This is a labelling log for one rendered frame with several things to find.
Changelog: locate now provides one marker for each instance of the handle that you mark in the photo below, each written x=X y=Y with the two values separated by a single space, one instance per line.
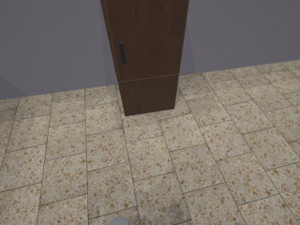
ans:
x=122 y=51

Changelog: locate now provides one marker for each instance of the cupboard door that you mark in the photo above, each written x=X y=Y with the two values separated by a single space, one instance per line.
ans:
x=151 y=31

